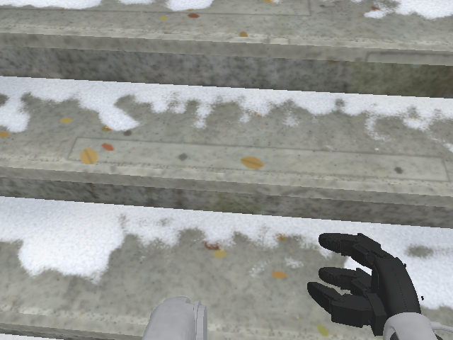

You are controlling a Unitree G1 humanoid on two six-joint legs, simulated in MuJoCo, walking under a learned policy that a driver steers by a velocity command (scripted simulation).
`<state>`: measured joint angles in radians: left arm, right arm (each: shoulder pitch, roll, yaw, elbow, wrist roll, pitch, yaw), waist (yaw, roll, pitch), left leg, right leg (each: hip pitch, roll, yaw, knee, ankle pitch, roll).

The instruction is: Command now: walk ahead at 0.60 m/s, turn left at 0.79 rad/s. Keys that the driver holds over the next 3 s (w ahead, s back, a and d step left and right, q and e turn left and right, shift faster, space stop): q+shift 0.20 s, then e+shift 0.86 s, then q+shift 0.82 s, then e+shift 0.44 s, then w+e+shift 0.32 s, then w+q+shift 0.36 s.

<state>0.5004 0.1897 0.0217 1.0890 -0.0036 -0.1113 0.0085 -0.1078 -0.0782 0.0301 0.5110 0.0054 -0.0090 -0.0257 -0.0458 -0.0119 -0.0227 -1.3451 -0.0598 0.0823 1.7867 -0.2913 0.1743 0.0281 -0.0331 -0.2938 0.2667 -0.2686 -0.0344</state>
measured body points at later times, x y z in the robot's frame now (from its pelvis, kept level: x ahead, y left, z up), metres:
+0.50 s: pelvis +0.28 -0.02 +0.17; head +0.28 -0.02 +0.62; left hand +0.51 +0.16 +0.11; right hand +0.28 -0.24 +0.03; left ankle +0.18 +0.05 -0.58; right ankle +0.44 -0.11 -0.39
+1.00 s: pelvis +0.40 -0.02 +0.31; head +0.40 -0.04 +0.76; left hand +0.55 +0.19 +0.21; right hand +0.57 -0.30 +0.24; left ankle +0.45 +0.15 -0.27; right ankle +0.43 -0.10 -0.42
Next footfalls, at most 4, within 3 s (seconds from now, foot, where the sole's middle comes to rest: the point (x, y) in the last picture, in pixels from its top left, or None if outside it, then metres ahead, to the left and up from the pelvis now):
0.06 left None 0.22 0.05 -0.62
0.52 right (277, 296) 0.47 -0.10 -0.46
1.18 left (187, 278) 0.53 0.11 -0.46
1.74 right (288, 286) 0.50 -0.13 -0.46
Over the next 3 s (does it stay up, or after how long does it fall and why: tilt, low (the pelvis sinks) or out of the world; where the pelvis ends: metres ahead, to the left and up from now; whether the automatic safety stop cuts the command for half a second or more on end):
stays up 0.66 -0.17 0.33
